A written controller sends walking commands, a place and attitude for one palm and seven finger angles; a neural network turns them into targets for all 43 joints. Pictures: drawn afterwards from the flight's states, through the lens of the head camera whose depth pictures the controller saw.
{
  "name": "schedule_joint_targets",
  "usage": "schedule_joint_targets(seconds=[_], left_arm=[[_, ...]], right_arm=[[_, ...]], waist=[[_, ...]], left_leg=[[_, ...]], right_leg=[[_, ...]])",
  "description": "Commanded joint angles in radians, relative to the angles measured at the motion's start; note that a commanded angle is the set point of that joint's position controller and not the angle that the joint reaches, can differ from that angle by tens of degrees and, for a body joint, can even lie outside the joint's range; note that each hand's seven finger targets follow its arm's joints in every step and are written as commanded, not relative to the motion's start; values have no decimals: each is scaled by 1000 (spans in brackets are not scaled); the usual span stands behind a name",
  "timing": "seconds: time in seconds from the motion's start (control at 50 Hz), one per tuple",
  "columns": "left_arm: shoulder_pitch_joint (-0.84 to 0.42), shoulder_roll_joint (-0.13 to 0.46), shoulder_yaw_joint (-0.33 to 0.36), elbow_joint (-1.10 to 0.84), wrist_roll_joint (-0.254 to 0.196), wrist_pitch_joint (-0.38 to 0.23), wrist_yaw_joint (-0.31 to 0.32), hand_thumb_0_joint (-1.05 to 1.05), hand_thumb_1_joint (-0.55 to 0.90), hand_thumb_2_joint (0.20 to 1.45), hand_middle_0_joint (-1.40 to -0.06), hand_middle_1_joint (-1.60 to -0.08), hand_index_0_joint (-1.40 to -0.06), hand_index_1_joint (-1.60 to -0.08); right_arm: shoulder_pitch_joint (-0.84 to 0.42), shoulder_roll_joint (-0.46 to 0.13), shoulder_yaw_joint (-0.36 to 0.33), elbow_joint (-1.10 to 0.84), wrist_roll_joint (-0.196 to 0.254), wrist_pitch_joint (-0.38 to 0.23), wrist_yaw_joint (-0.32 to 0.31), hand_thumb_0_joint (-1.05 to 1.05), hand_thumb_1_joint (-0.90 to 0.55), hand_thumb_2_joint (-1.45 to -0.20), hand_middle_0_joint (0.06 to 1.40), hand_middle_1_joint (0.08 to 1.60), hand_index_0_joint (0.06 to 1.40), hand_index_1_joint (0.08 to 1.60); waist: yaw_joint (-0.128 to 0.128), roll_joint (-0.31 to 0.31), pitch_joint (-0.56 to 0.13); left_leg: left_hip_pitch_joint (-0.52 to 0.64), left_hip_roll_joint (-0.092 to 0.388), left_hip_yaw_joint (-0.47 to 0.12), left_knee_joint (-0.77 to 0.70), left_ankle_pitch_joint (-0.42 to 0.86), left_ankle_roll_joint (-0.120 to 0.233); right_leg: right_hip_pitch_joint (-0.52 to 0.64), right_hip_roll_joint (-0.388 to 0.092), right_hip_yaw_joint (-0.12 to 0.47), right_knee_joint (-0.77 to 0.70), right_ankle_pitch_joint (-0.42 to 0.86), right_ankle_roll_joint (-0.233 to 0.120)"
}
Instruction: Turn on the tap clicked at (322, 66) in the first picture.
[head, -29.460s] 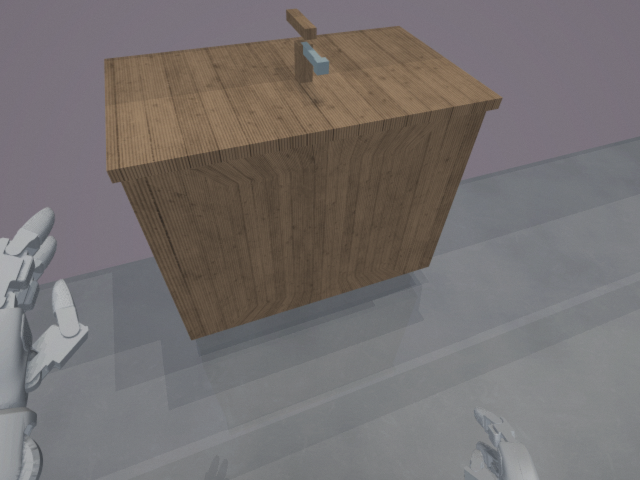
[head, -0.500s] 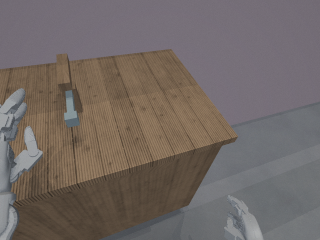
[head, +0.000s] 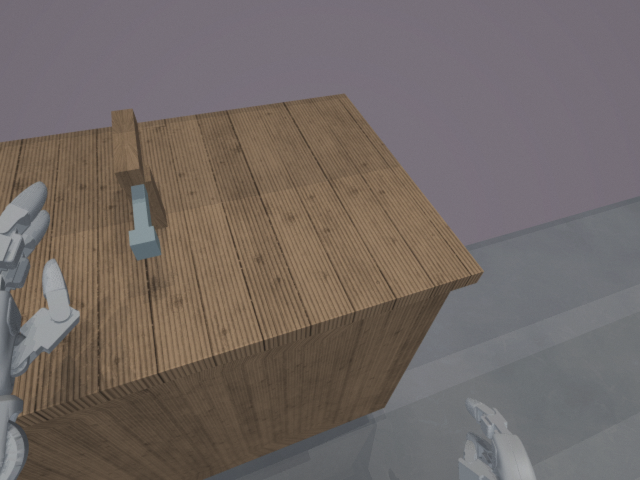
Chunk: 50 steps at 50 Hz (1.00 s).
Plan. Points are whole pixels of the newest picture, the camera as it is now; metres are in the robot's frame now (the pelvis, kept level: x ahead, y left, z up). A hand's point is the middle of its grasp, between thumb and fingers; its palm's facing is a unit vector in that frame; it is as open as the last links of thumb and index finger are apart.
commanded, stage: look again from close up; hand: left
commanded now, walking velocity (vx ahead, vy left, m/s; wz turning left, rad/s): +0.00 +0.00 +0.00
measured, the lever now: (145, 243) +0.34 +0.25 +0.11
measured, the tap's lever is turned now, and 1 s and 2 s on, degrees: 0 0 0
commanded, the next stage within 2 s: shuffle to correct the standing spot in 0.24 s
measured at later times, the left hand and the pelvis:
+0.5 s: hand (104, 321) +0.21 +0.22 +0.16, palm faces +0.39 -0.85 -0.36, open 7.4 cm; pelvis +0.00 -0.03 +0.00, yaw +0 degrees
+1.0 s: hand (191, 302) +0.24 +0.15 +0.16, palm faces +0.35 -0.87 -0.36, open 7.4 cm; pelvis +0.02 -0.09 -0.01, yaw +1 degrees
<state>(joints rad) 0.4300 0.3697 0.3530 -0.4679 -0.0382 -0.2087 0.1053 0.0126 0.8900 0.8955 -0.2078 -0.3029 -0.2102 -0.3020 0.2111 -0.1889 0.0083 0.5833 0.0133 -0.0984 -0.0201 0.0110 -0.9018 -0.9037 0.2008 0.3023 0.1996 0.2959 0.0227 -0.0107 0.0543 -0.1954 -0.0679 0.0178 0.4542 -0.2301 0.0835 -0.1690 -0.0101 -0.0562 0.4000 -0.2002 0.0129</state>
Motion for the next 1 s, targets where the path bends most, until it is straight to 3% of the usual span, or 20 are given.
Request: schedule_joint_targets(seconds=[0.0, 0.02, 0.04, 0.08, 0.12, 0.14, 0.22, 0.24, 0.32, 0.36, 0.42, 0.44, 0.52, 0.54, 0.7, 0.76, 0.9, 0.92, 0.94, 0.98], left_arm=[[-77, 146, 88, -181, -6, -59, 21, 0, 900, 900, -200, -300, -200, -300], [-74, 158, 102, -185, -4, -57, 25, 0, 900, 900, -200, -300, -200, -300], [-88, 126, 70, -175, -6, -59, 22, 0, 900, 900, -200, -300, -200, -300], [-102, 148, 84, -187, -2, -61, 24, 0, 900, 900, -200, -300, -200, -300], [-108, 158, 92, -212, 0, -61, 28, 0, 900, 900, -200, -300, -200, -300], [-103, 136, 74, -195, -3, -62, 25, 0, 900, 900, -200, -300, -200, -300], [-88, 158, 93, -201, -3, -58, 29, 0, 900, 900, -200, -300, -200, -300], [-82, 131, 71, -179, -7, -58, 26, 0, 900, 900, -200, -300, -200, -300], [-65, 155, 96, -186, -9, -52, 29, 0, 900, 900, -200, -300, -200, -300], [-78, 140, 80, -174, -15, -49, 25, 0, 900, 900, -200, -300, -200, -300], [-99, 162, 94, -208, -15, -46, 25, 0, 900, 900, -200, -300, -200, -300], [-102, 135, 68, -198, -19, -44, 22, 0, 900, 900, -200, -300, -200, -300], [-98, 167, 97, -223, -20, -34, 25, 0, 900, 900, -200, -300, -200, -300], [-90, 140, 75, -209, -25, -31, 22, 0, 900, 900, -200, -300, -200, -300], [-63, 175, 110, -237, -41, -6, 21, 0, 900, 900, -200, -300, -200, -300], [-44, 183, 118, -263, -49, 1, 21, 0, 900, 900, -200, -300, -200, -300], [-16, 193, 136, -273, -71, 20, 27, 0, 900, 900, -200, -300, -200, -300], [-19, 196, 139, -290, -74, 22, 31, 0, 900, 900, -200, -300, -200, -300], [-13, 188, 133, -289, -73, 18, 33, 0, 900, 900, -200, -300, -200, -300], [-3, 200, 148, -303, -74, 13, 31, 0, 900, 900, -200, -300, -200, -300]], right_arm=[[-88, -140, -53, -160, 4, -51, -14, 0, -900, -900, 200, 300, 200, 300], [-101, -137, -49, -155, 6, -52, -17, 0, -900, -900, 200, 300, 200, 300], [-93, -141, -47, -152, 2, -50, -18, 0, -900, -900, 200, 300, 200, 300], [-94, -139, -49, -156, 3, -55, -19, 0, -900, -900, 200, 300, 200, 300], [-105, -140, -48, -151, 7, -60, -20, 0, -900, -900, 200, 300, 200, 300], [-99, -137, -44, -150, 1, -58, -20, 0, -900, -900, 200, 300, 200, 300], [-103, -138, -47, -149, 6, -65, -20, 0, -900, -900, 200, 300, 200, 300], [-96, -137, -44, -148, 1, -61, -20, 0, -900, -900, 200, 300, 200, 300], [-104, -138, -47, -148, 5, -61, -20, 0, -900, -900, 200, 300, 200, 300], [-95, -139, -48, -148, 3, -55, -21, 0, -900, -900, 200, 300, 200, 300], [-107, -137, -47, -148, 6, -49, -21, 0, -900, -900, 200, 300, 200, 300], [-101, -136, -45, -148, 2, -45, -21, 0, -900, -900, 200, 300, 200, 300], [-107, -131, -50, -159, 6, -39, -17, 0, -900, -900, 200, 300, 200, 300], [-97, -132, -49, -158, 2, -34, -16, 0, -900, -900, 200, 300, 200, 300], [-89, -135, -62, -168, 4, -24, -11, 0, -900, -900, 200, 300, 200, 300], [-89, -137, -67, -170, 5, -20, -13, 0, -900, -900, 200, 300, 200, 300], [-82, -126, -68, -164, 12, -2, -12, 0, -900, -900, 200, 300, 200, 300], [-94, -124, -66, -159, 16, 0, -12, 0, -900, -900, 200, 300, 200, 300], [-91, -120, -61, -157, 12, 4, -11, 0, -900, -900, 200, 300, 200, 300], [-99, -121, -62, -165, 10, 8, -14, 0, -900, -900, 200, 300, 200, 300]], waist=[[-3, 54, -116], [-4, 48, -120], [-6, 55, -108], [-3, 62, -108], [-5, 87, -115], [-4, 87, -121], [-3, 72, -116], [-3, 62, -109], [-4, 64, -121], [-5, 47, -112], [-8, 83, -122], [-8, 91, -117], [-8, 96, -120], [-11, 87, -121], [-12, 75, -144], [-16, 81, -168], [-27, -25, -161], [-29, -17, -160], [-29, -20, -155], [-22, 4, -135]], left_leg=[[-82, 151, -147, -140, 69, -86], [-76, 145, -142, -143, 48, -82], [-89, 141, -148, -154, 22, -79], [-100, 145, -151, -156, -9, -67], [-80, 138, -146, -150, 16, -67], [-83, 138, -149, -152, 22, -65], [-71, 136, -144, -142, 32, -65], [-82, 134, -146, -148, 24, -63], [-58, 132, -137, -125, 60, -61], [-59, 142, -146, -141, 59, -66], [-41, 156, -152, -157, 65, -67], [-46, 162, -161, -169, 51, -67], [-47, 182, -167, -159, 28, -57], [-48, 184, -169, -155, 32, -55], [-51, 197, -137, -45, 116, -44], [-29, 193, -120, 14, 198, -45], [-80, 124, -22, 208, 95, -64], [-85, 120, -25, 216, 92, -67], [-86, 122, -18, 206, 94, -65], [-55, 134, -10, 151, 95, -58]], right_leg=[[118, -52, 67, -37, 83, -37], [112, -49, 69, -41, 78, -36], [106, -46, 65, -44, 56, -36], [118, -52, 75, -48, 51, -36], [109, -50, 79, -46, 66, -38], [116, -49, 73, -48, 66, -37], [105, -53, 81, -55, 68, -39], [103, -50, 75, -59, 56, -37], [96, -62, 92, -71, 83, -41], [91, -49, 83, -66, 68, -40], [83, -29, 70, -44, 64, -36], [77, -21, 60, -36, 48, -35], [71, -17, 58, -29, 32, -35], [66, -12, 53, -24, 31, -38], [62, -36, 79, -16, 85, -57], [66, -53, 88, 1, 163, -71], [49, -154, 192, -24, 263, -127], [48, -169, 206, -19, 284, -141], [47, -171, 189, -13, 279, -145], [16, -152, 171, -7, 268, -110]])
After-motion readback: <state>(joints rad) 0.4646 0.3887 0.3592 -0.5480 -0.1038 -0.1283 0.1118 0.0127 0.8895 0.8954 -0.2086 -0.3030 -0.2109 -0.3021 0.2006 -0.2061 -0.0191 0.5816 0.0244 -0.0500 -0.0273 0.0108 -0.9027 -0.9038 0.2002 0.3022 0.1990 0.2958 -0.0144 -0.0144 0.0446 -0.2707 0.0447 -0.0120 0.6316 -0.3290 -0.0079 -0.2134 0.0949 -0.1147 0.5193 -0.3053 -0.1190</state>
